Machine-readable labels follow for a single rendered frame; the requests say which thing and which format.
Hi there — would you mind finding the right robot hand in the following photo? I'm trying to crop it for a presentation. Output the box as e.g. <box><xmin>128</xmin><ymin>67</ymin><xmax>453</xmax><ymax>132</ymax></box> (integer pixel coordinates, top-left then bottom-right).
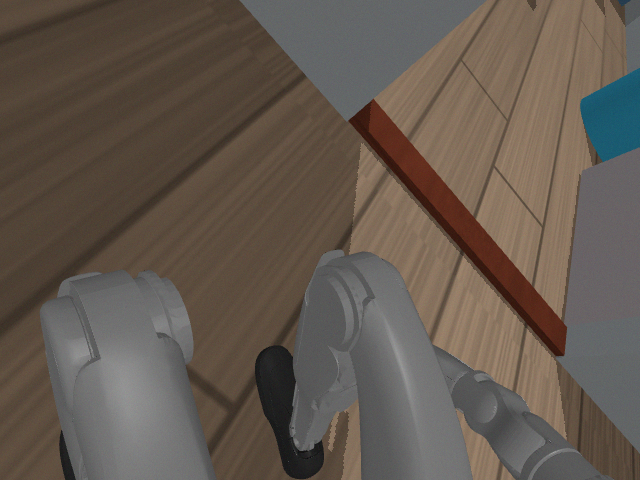
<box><xmin>432</xmin><ymin>344</ymin><xmax>474</xmax><ymax>394</ymax></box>

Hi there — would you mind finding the right robot arm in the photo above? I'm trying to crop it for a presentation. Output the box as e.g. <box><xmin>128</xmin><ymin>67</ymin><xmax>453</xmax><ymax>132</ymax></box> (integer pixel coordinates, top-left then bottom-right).
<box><xmin>451</xmin><ymin>370</ymin><xmax>614</xmax><ymax>480</ymax></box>

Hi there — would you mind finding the left robot foot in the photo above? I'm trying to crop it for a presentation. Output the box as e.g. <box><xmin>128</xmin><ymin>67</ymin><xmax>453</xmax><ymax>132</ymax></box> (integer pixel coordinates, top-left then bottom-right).
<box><xmin>59</xmin><ymin>430</ymin><xmax>76</xmax><ymax>480</ymax></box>

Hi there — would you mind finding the right robot foot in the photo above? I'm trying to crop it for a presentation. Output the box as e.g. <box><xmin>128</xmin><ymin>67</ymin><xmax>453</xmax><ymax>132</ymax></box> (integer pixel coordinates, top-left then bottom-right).
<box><xmin>255</xmin><ymin>345</ymin><xmax>324</xmax><ymax>479</ymax></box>

